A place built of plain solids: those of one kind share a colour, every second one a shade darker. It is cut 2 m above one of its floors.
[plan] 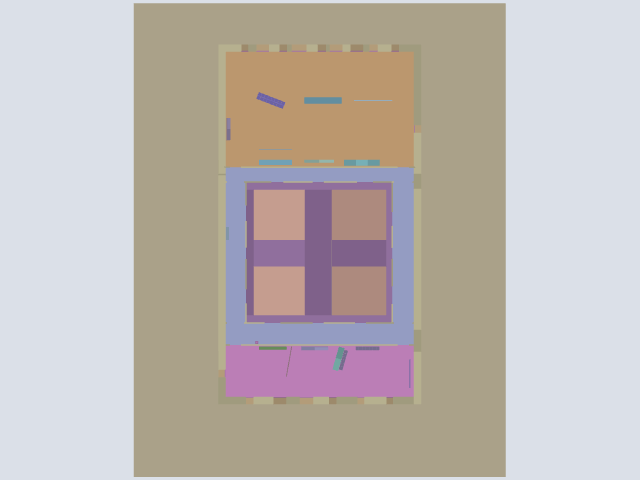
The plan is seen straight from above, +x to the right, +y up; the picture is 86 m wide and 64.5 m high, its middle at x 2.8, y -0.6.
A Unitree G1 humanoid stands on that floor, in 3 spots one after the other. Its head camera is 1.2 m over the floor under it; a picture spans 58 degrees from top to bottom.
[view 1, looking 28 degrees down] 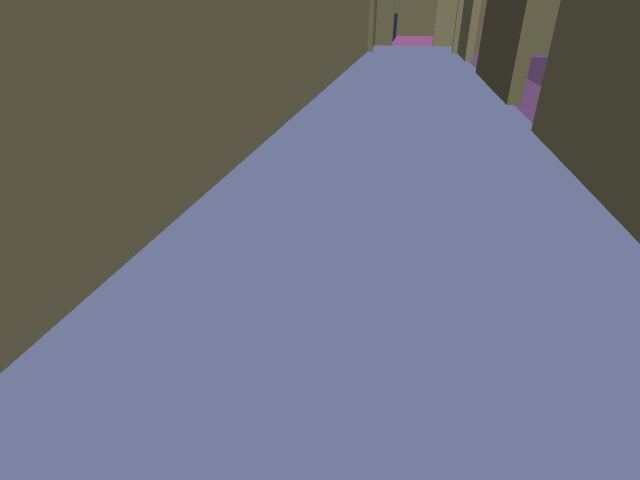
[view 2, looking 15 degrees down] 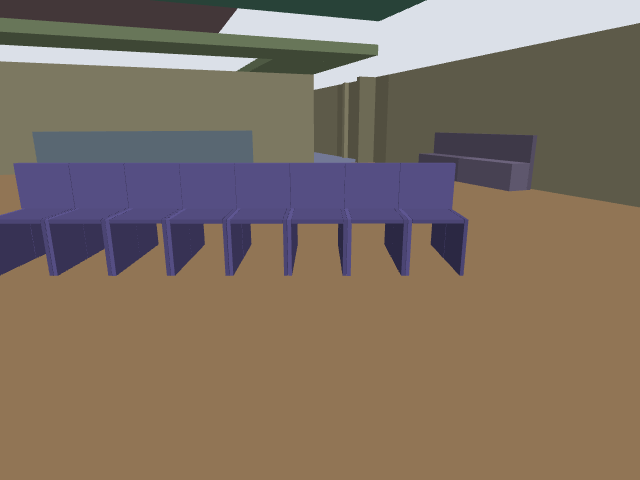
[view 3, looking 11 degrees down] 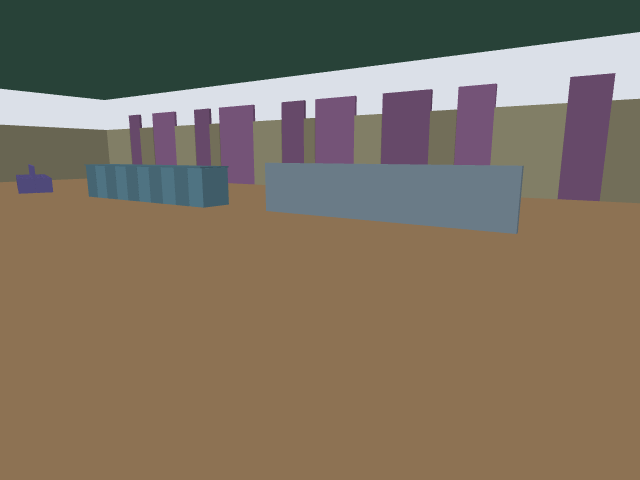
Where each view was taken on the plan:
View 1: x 13.99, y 3.62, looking -79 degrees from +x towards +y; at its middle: floor_corr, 2.56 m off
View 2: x -3.13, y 21.98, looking -111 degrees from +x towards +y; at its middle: floor_refectory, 4.64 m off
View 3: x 13.70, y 10.84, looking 124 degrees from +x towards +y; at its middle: floor_refectory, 6.29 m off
